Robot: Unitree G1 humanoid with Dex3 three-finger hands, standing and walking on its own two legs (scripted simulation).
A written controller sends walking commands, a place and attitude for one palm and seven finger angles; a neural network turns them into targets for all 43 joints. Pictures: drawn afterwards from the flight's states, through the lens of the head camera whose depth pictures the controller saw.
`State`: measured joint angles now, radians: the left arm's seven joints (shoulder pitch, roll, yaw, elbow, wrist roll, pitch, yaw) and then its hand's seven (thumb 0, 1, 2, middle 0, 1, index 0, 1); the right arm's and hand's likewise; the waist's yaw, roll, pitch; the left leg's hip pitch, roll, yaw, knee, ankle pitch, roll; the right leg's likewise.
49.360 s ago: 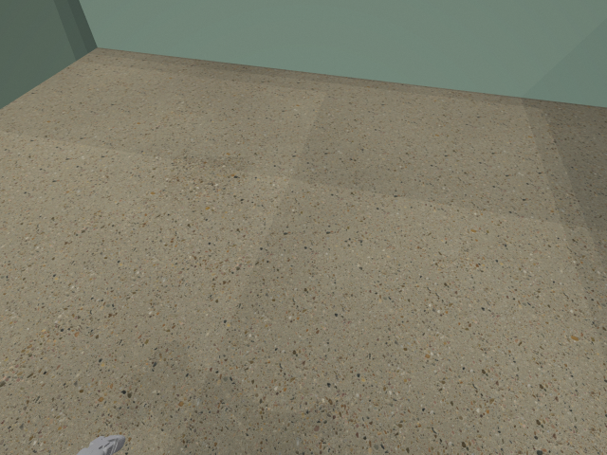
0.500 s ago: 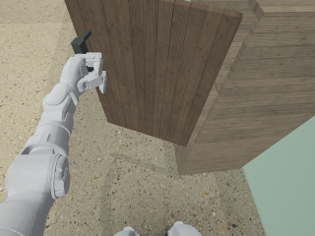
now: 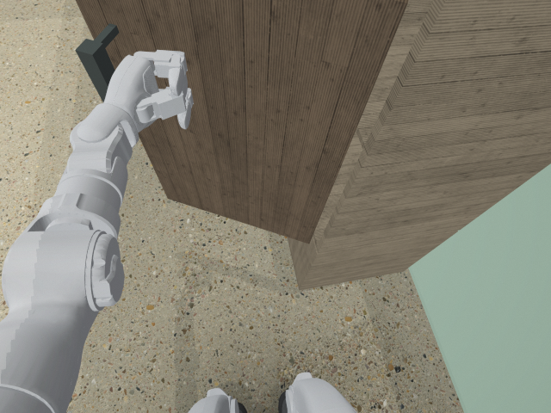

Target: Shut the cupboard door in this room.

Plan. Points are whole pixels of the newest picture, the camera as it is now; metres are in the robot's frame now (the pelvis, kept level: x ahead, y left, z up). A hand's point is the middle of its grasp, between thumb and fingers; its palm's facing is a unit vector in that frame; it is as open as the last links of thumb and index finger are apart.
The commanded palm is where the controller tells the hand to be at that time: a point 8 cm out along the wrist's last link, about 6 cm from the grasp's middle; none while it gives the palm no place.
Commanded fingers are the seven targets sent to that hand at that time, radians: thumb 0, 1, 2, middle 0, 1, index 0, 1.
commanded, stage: push the door shut along its arc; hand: left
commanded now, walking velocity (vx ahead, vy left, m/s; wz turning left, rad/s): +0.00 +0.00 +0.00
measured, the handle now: (117, 77) +0.58 +0.15 +0.11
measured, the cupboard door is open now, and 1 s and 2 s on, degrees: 61 55 55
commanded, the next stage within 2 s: pull the fist back off the door in 0.18 s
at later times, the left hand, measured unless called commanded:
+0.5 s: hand (191, 86) +0.55 +0.05 +0.11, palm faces +0.04 -1.00 +0.06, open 3.1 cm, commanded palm +0.51 +0.09 +0.11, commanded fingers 0.00 0.90 0.90 -1.30 -1.50 -1.30 -1.50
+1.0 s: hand (195, 141) +0.47 +0.05 +0.09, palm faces +0.00 -1.00 +0.01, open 3.1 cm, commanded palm +0.44 +0.10 +0.11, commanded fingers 0.00 0.90 0.90 -1.30 -1.50 -1.30 -1.50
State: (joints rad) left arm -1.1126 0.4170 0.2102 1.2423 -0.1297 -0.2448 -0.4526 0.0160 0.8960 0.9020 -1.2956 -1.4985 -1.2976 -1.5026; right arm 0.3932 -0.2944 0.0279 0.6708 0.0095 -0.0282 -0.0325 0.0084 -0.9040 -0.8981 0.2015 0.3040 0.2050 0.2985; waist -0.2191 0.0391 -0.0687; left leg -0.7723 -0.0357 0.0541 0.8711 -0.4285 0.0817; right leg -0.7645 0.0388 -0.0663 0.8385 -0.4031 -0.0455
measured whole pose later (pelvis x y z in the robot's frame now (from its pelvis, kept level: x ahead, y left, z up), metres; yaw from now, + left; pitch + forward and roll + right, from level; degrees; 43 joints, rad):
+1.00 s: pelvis -0.01 -0.03 +0.01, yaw +0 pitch +15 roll +0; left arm -0.84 0.20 0.21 1.14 -0.11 -0.33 0.03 0.01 0.90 0.90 -1.29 -1.50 -1.30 -1.50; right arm 0.43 -0.29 -0.02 0.65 0.01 0.03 0.06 0.01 -0.91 -0.90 0.20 0.30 0.20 0.30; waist -0.13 0.04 -0.10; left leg -0.66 -0.01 0.05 0.79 -0.39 0.04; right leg -0.66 0.07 -0.07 0.77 -0.37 -0.08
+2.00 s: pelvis -0.01 +0.01 +0.04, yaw +1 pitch -2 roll -1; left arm 0.03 0.25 0.04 0.01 -0.10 -0.04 0.02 0.01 0.90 0.90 -1.08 -1.26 -1.08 -1.26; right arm 0.16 -0.23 0.05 0.53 0.05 0.01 -0.05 0.01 -0.91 -0.90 0.20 0.30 0.20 0.30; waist 0.03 0.05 -0.01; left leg -0.18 -0.07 0.04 0.49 -0.27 0.09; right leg -0.18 0.03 -0.05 0.47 -0.26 -0.03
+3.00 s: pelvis +0.00 +0.01 +0.05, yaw +1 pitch -4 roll -1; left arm 0.47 0.36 0.34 -0.38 -0.09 -0.07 0.10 0.01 0.89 0.90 -0.21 -0.30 -0.21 -0.31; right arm 0.21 -0.23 0.02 0.62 0.02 -0.06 -0.05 0.02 -0.90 -0.90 0.20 0.30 0.20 0.30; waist 0.05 0.09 0.01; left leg -0.09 -0.06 0.03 0.41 -0.25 0.08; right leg -0.07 0.03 -0.05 0.37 -0.23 -0.03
